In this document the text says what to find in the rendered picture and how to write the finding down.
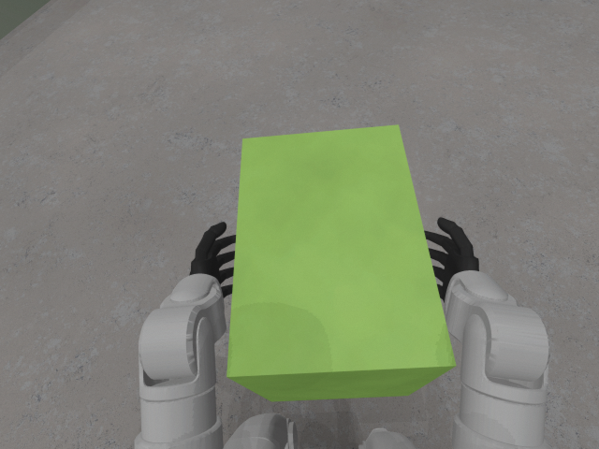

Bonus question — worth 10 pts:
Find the right robot forearm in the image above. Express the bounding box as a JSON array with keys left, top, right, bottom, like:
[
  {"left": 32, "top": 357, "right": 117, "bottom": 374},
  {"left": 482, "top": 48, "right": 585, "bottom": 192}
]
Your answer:
[{"left": 445, "top": 270, "right": 552, "bottom": 449}]

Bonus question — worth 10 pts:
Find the left robot forearm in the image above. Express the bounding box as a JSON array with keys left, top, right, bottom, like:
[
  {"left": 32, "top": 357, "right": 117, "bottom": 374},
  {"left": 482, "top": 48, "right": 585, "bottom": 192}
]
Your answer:
[{"left": 135, "top": 273, "right": 226, "bottom": 449}]

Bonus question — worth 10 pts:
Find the robot right shin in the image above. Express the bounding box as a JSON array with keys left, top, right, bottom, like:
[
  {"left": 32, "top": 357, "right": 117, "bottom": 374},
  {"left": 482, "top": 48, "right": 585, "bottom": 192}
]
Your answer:
[{"left": 368, "top": 428, "right": 387, "bottom": 438}]

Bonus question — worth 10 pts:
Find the robot left hand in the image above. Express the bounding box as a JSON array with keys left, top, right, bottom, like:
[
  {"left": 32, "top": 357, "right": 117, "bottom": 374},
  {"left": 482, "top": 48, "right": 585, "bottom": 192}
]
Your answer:
[{"left": 189, "top": 222, "right": 236, "bottom": 298}]

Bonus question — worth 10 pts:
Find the robot right hand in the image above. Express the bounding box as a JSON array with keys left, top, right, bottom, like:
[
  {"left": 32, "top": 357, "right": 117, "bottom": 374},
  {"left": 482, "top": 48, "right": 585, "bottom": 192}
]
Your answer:
[{"left": 424, "top": 217, "right": 479, "bottom": 303}]

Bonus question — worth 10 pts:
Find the left robot thigh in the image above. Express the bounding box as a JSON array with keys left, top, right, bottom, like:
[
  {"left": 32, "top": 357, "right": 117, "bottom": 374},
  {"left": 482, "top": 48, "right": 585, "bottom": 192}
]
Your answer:
[{"left": 223, "top": 413, "right": 298, "bottom": 449}]

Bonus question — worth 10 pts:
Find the carton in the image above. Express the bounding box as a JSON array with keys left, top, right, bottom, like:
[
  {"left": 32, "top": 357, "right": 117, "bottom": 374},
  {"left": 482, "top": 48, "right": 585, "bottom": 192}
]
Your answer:
[{"left": 226, "top": 124, "right": 456, "bottom": 402}]

